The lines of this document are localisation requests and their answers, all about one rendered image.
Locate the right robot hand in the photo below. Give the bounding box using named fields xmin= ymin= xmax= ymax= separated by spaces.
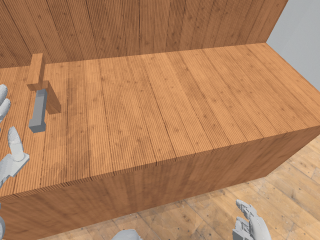
xmin=232 ymin=199 xmax=272 ymax=240

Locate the tap lever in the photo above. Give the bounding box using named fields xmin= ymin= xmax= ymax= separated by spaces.
xmin=28 ymin=88 xmax=48 ymax=133

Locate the left robot thigh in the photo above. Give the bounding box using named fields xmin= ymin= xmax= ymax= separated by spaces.
xmin=111 ymin=230 xmax=143 ymax=240

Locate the left robot hand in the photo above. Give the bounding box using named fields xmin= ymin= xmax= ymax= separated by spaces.
xmin=0 ymin=84 xmax=30 ymax=188

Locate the counter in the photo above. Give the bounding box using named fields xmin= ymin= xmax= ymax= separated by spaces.
xmin=0 ymin=0 xmax=320 ymax=240

